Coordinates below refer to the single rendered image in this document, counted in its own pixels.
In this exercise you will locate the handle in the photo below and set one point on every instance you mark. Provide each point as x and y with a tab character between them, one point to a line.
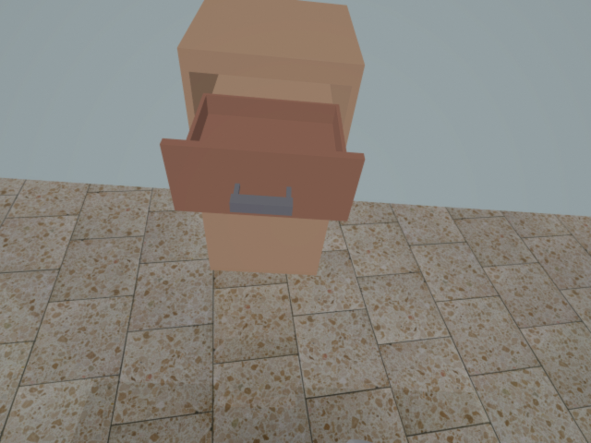
261	204

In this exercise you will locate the cabinet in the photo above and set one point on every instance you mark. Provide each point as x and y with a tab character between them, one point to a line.
275	49

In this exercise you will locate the drawer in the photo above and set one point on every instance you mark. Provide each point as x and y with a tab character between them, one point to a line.
264	145

